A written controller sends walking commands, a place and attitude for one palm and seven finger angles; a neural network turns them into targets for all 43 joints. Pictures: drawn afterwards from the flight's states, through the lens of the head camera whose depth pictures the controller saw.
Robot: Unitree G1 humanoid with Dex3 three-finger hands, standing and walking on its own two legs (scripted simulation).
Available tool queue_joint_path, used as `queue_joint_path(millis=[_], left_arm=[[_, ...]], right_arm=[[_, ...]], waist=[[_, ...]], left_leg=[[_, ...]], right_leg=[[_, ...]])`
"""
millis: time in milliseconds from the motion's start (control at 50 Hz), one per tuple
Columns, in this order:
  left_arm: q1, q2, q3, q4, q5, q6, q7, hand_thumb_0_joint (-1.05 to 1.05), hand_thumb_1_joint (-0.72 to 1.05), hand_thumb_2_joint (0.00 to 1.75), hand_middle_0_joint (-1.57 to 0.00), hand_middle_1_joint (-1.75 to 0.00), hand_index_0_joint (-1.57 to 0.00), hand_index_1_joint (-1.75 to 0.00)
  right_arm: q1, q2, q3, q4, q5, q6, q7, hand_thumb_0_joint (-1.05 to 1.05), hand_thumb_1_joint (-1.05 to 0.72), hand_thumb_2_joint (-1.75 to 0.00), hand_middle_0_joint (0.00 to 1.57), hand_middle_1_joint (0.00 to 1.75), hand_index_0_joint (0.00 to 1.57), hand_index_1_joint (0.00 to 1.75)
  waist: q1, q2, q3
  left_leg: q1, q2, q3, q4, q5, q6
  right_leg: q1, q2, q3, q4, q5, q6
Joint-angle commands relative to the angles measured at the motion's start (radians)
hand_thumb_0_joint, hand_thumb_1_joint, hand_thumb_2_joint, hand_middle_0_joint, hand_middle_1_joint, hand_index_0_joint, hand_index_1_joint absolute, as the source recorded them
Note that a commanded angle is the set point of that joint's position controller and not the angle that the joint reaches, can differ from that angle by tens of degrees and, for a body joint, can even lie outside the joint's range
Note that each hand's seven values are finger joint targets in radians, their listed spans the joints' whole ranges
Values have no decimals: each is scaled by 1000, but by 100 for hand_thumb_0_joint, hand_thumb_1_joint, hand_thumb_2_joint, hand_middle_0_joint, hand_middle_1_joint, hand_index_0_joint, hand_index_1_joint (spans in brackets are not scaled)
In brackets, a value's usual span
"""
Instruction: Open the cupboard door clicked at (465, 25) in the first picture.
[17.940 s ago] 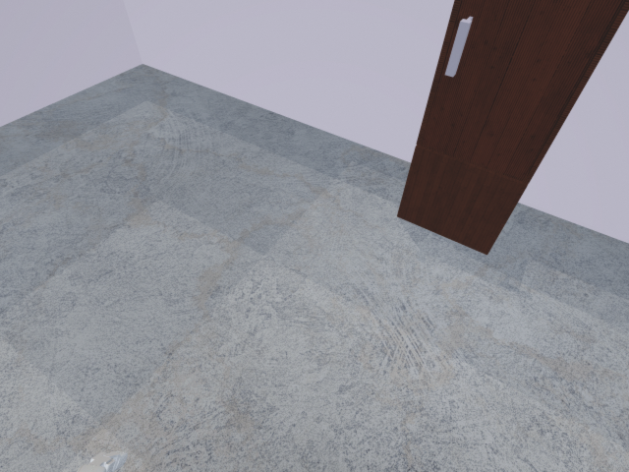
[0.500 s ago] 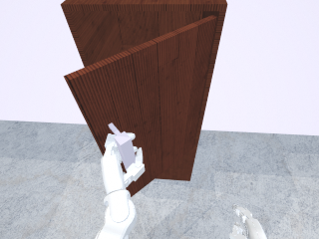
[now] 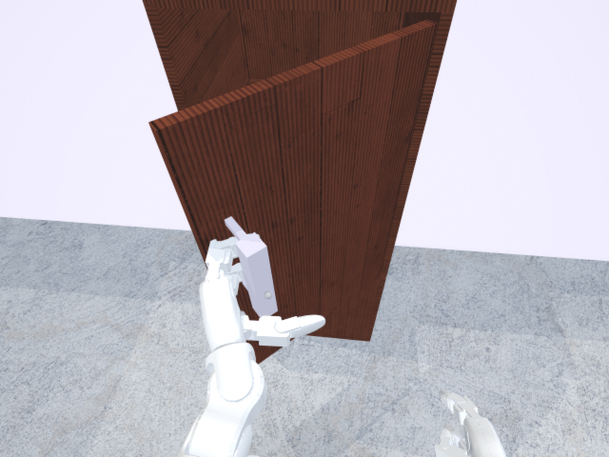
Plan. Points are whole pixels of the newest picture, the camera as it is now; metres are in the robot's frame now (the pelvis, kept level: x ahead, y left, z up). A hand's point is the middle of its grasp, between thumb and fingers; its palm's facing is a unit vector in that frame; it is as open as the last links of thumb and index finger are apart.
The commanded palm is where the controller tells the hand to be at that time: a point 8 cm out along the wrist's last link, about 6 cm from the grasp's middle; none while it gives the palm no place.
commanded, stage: open thumb and fingers to let go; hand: left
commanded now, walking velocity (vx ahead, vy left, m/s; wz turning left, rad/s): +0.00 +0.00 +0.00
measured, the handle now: (249, 269) +0.34 +0.10 +0.07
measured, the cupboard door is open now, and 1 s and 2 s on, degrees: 43 44 44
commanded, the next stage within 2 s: slide the hand sideways off the handle in 0.26 s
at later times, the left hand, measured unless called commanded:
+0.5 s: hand (263, 309) +0.29 +0.07 +0.07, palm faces +0.01 -0.99 -0.13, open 15.9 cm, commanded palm +0.26 +0.10 +0.07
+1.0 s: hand (240, 336) +0.25 +0.09 +0.07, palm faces -0.12 -0.99 -0.03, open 16.3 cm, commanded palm +0.22 +0.15 +0.07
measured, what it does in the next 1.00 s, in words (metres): stands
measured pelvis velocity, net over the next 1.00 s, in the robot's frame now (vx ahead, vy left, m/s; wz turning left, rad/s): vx -0.01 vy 0.03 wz -0.03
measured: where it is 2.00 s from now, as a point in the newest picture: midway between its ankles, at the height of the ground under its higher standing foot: outside the picture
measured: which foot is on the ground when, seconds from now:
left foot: down 0.00-1.00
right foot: down 0.00-1.00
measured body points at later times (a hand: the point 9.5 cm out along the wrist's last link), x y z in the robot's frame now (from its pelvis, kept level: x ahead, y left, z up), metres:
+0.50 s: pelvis -0.02 +0.02 +0.00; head +0.00 +0.01 +0.45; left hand +0.28 +0.12 +0.08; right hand +0.15 -0.20 -0.10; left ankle +0.02 +0.15 -0.70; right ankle -0.02 -0.09 -0.70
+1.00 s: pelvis -0.01 +0.03 +0.00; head +0.02 +0.02 +0.45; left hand +0.25 +0.15 +0.07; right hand +0.16 -0.19 -0.08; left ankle +0.02 +0.15 -0.70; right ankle -0.02 -0.09 -0.70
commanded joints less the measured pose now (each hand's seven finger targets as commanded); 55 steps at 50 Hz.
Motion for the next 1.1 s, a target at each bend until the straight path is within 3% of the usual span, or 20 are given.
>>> queue_joint_path(millis=[0, 160, 220, 280, 340, 360, 380, 420, 460, 500, 540, 580, 620, 660, 700, 760, 840, 860, 940, 1080], left_arm=[[-250, -84, -30, -211, 22, -63, 15, 0, -50, 30, -24, -85, -24, -85], [-376, -100, -35, -153, 26, -44, 49, 0, -50, 30, -18, -45, -18, -45], [-410, -82, -7, -122, 18, -41, 60, 0, -50, 30, -15, -30, -15, -30], [-422, -95, -7, -111, 17, -38, 68, 0, -50, 30, -15, -30, -15, -30], [-461, -106, -19, -75, 29, -35, 72, 0, -50, 30, -15, -30, -15, -30], [-430, -34, -225, -62, 125, -72, -140, 0, -50, 30, -15, -30, -15, -30], [-484, 34, -155, -140, 88, -122, -253, 0, -50, 30, -15, -30, -15, -30], [-503, 69, -155, -172, 59, -166, -377, 0, -50, 30, -15, -30, -15, -30], [-490, 66, -174, -171, -6, -174, -506, 0, -50, 30, -15, -30, -15, -30], [-442, 37, -149, -158, -120, -147, -581, 0, -50, 30, -15, -30, -15, -30], [-390, 39, -83, -141, -212, -108, -589, 0, -50, 30, -15, -30, -15, -30], [-364, 65, -15, -126, -241, -87, -558, 0, -50, 30, -15, -30, -15, -30], [-330, 75, 8, -143, -216, -87, -509, 0, -50, 30, -15, -30, -15, -30], [-273, 90, 12, -178, -165, -102, -468, 0, -50, 30, -15, -30, -15, -30], [-219, 114, 14, -203, -122, -116, -448, 0, -50, 30, -15, -30, -15, -30], [-159, 142, 26, -243, -99, -125, -445, 0, -50, 30, -15, -30, -15, -30], [-103, 184, 64, -294, -110, -116, -463, 0, -50, 30, -15, -30, -15, -30], [-88, 162, 44, -333, -119, -117, -470, 0, -50, 30, -15, -30, -15, -30], [11, 204, 92, -398, -152, -118, -496, 0, -50, 30, -15, -30, -15, -30], [167, 225, 109, -464, -174, -131, -549, 0, -50, 30, -15, -30, -15, -30]], right_arm=[[-102, -78, -29, -151, 8, -50, -4, 0, -90, -90, 20, 30, 20, 30], [-126, -79, -23, -136, 8, -53, -7, 0, -90, -90, 20, 30, 20, 30], [-131, -78, -21, -127, 8, -49, -13, 0, -90, -90, 20, 30, 20, 30], [-130, -74, -20, -125, 7, -48, -11, 0, -90, -90, 20, 30, 20, 30], [-132, -73, -19, -112, 8, -46, -9, 0, -90, -90, 20, 30, 20, 30], [-65, -104, -13, -85, 11, -42, -2, 0, -90, -90, 20, 30, 20, 30], [-52, -104, -21, -127, 22, -48, -9, 0, -90, -90, 20, 30, 20, 30], [-49, -103, -17, -143, 31, -61, -22, 0, -90, -90, 20, 30, 20, 30], [-39, -109, -11, -161, 52, -83, -28, 0, -90, -90, 20, 30, 20, 30], [-55, -111, -2, -185, 75, -106, -37, 0, -90, -90, 20, 30, 20, 30], [-81, -117, 7, -195, 89, -127, -45, 0, -90, -90, 20, 30, 20, 30], [-85, -124, 9, -187, 91, -136, -45, 0, -90, -90, 20, 30, 20, 30], [-79, -123, 5, -190, 86, -142, -33, 0, -90, -90, 20, 30, 20, 30], [-66, -120, 0, -200, 77, -144, -15, 0, -90, -90, 20, 30, 20, 30], [-56, -121, -4, -211, 70, -137, -1, 0, -90, -90, 20, 30, 20, 30], [-56, -120, -6, -229, 66, -128, 5, 0, -90, -90, 20, 30, 20, 30], [-57, -122, -4, -239, 69, -117, -1, 0, -90, -90, 20, 30, 20, 30], [-63, -117, -2, -250, 69, -120, -2, 0, -90, -90, 20, 30, 20, 30], [-54, -120, -3, -252, 71, -126, -11, 0, -90, -90, 20, 30, 20, 30], [-24, -127, -9, -257, 72, -150, -15, 0, -90, -90, 20, 30, 20, 30]], waist=[[-11, -108, -221], [-20, -92, -195], [-18, -119, -198], [-11, -111, -213], [-24, -110, -194], [-97, -152, -128], [-73, -116, -205], [-56, -39, -271], [-70, -11, -250], [-61, -29, -224], [-39, -89, -181], [-24, -130, -130], [-10, -134, -123], [5, -89, -151], [7, -86, -161], [13, -77, -158], [13, -67, -150], [12, -42, -154], [12, -63, -158], [-3, -67, -150]], left_leg=[[136, -46, 21, -68, 195, 57], [128, -44, 15, -76, 143, 58], [123, -46, 16, -81, 117, 58], [129, -46, 14, -89, 123, 57], [123, -43, 8, -89, 108, 55], [134, -41, 8, -85, 122, 72], [138, -45, 7, -76, 145, 80], [170, -53, 11, -71, 155, 83], [192, -52, 5, -79, 130, 82], [195, -52, -3, -103, 84, 76], [176, -51, -10, -133, 31, 70], [156, -49, -15, -156, -7, 61], [154, -48, -15, -164, 0, 58], [164, -46, -9, -161, 44, 57], [164, -42, 0, -150, 67, 58], [154, -40, 10, -144, 83, 61], [145, -40, 13, -140, 81, 61], [155, -41, 17, -138, 93, 61], [152, -42, 19, -122, 139, 62], [133, -44, 15, -86, 175, 60]], right_leg=[[41, 6, 57, -163, 310, 16], [-4, 11, 49, -172, 207, 12], [-3, 11, 54, -189, 165, 14], [8, 13, 49, -184, 168, 11], [-14, 14, 44, -181, 148, 10], [-58, 13, 68, -165, 226, 8], [-31, 8, 68, -145, 275, 3], [-8, 4, 74, -128, 300, 0], [-20, 9, 68, -137, 269, 0], [-9, 19, 54, -165, 215, 3], [2, 25, 44, -202, 136, 10], [-12, 27, 32, -207, 84, 15], [-20, 26, 24, -190, 87, 15], [-9, 22, 24, -164, 126, 10], [-12, 22, 28, -153, 146, 8], [7, 22, 36, -153, 165, 5], [20, 26, 41, -156, 170, 4], [21, 26, 40, -152, 188, 5], [45, 30, 42, -150, 250, 7], [20, 31, 36, -118, 313, 16]])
